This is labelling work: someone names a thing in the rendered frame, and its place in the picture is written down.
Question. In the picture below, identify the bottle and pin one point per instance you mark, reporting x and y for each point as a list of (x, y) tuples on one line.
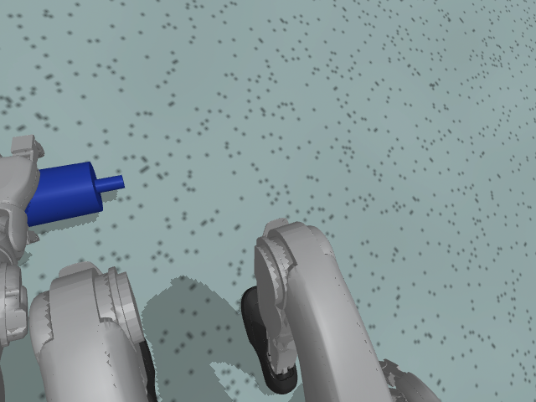
[(68, 191)]

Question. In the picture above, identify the right robot hand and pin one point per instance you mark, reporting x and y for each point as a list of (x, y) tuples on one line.
[(409, 388)]

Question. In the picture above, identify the left robot foot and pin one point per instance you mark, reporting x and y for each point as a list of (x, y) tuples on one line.
[(150, 370)]

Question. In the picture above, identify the right robot foot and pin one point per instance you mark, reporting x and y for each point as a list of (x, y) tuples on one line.
[(256, 332)]

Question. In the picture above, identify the left robot arm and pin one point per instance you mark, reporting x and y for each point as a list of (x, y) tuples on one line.
[(13, 296)]

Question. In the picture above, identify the left robot hand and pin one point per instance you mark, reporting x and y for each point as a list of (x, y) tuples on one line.
[(19, 175)]

